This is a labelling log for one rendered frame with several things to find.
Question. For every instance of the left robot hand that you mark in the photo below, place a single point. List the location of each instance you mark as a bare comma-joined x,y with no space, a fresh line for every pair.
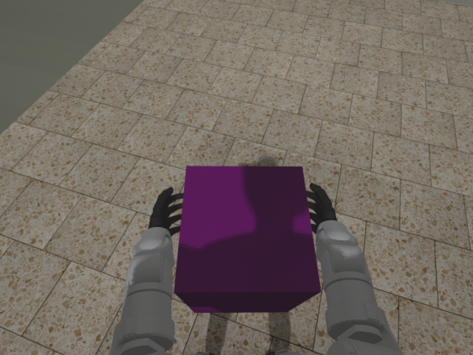
161,211

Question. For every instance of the robot right upper arm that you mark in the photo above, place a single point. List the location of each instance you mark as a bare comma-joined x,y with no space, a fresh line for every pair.
347,346

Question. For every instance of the right robot forearm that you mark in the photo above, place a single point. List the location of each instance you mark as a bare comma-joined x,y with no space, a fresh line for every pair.
352,310

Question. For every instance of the carton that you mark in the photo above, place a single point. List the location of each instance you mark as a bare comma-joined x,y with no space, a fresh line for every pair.
246,242

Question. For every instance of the right robot hand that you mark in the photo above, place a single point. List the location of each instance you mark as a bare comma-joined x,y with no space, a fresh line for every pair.
323,206

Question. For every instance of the left robot forearm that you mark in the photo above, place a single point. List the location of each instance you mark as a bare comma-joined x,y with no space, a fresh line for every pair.
146,325

